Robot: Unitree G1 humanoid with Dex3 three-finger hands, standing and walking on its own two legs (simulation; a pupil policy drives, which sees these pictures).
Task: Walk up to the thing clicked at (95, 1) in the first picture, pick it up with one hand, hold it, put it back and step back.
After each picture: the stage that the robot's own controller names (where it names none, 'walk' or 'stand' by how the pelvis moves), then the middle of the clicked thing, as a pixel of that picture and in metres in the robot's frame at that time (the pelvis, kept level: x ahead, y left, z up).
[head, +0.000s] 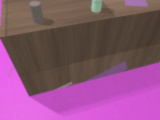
stand; (96, 2) +1.02 -0.07 -0.03
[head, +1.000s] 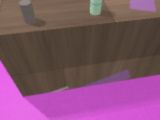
rise first; (95, 3) +0.91 -0.04 +0.00
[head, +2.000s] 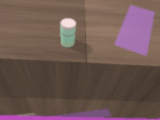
walk; (67, 33) +0.60 +0.11 +0.01
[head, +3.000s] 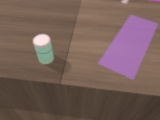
stand; (44, 49) +0.50 +0.20 +0.00
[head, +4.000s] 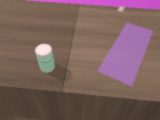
stand; (45, 58) +0.50 +0.19 -0.03
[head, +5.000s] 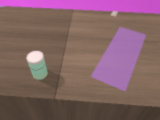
stand; (37, 65) +0.47 +0.22 -0.03
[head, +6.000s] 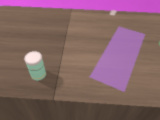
stand; (36, 66) +0.46 +0.22 -0.03
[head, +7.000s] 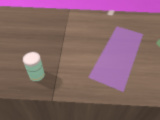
stand; (34, 67) +0.46 +0.23 -0.03
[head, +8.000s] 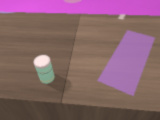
rise first; (44, 69) +0.45 +0.22 -0.03
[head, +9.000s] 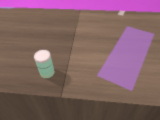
go down; (44, 64) +0.47 +0.22 -0.03
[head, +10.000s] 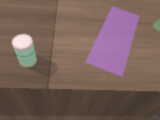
go down; (25, 51) +0.48 +0.20 +0.00
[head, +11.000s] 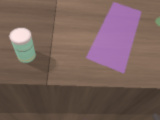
go down; (23, 46) +0.48 +0.20 +0.02
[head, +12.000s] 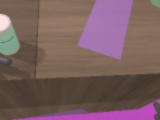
close in; (4, 36) +0.48 +0.22 +0.06
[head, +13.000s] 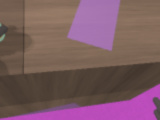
close; out of the picture +0.52 +0.23 +0.07
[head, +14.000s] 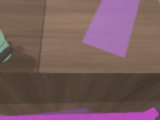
lift; out of the picture +0.44 +0.25 +0.07
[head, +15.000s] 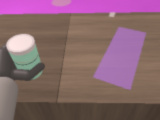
lift; (26, 58) +0.33 +0.17 +0.19
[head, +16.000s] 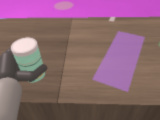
hold; (29, 60) +0.33 +0.17 +0.18
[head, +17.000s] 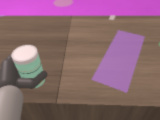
hold; (30, 67) +0.33 +0.17 +0.15
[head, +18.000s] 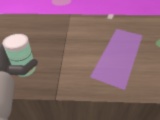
crouch; (20, 56) +0.37 +0.20 +0.16
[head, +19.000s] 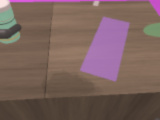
lower; (4, 21) +0.48 +0.22 +0.18
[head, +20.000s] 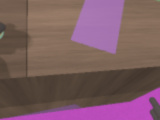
lower; out of the picture +0.52 +0.23 +0.07
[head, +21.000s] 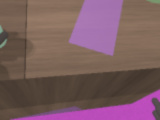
lower; out of the picture +0.50 +0.23 +0.06
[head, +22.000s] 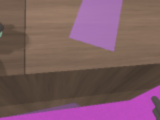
lower; out of the picture +0.52 +0.23 +0.07
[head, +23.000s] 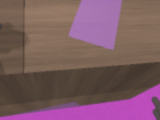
lower; out of the picture +0.52 +0.24 +0.07
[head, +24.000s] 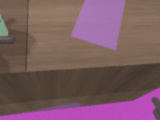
open; out of the picture +0.51 +0.22 +0.07
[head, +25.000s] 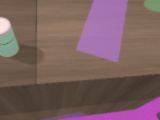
sink last; (3, 38) +0.48 +0.22 +0.04
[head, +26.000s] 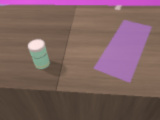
stand; (39, 54) +0.50 +0.23 +0.02
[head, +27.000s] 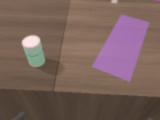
stand; (34, 51) +0.49 +0.22 +0.02
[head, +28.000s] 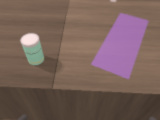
stand; (33, 49) +0.49 +0.22 +0.03
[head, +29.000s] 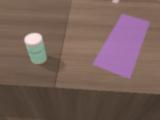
stand; (36, 49) +0.50 +0.22 +0.02
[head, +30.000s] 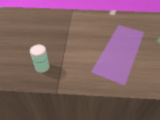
walk; (40, 58) +0.51 +0.22 -0.03
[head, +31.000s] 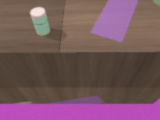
walk; (40, 21) +0.65 +0.24 -0.01
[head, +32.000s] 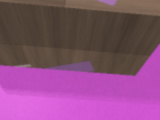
walk; out of the picture +0.99 +0.22 -0.01
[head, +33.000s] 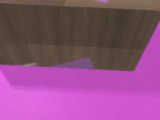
stand; out of the picture +1.12 +0.26 -0.01
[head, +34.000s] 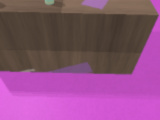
stand; out of the picture +1.12 +0.27 -0.03
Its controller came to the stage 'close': yes
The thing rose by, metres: 0.21
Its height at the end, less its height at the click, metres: +0.00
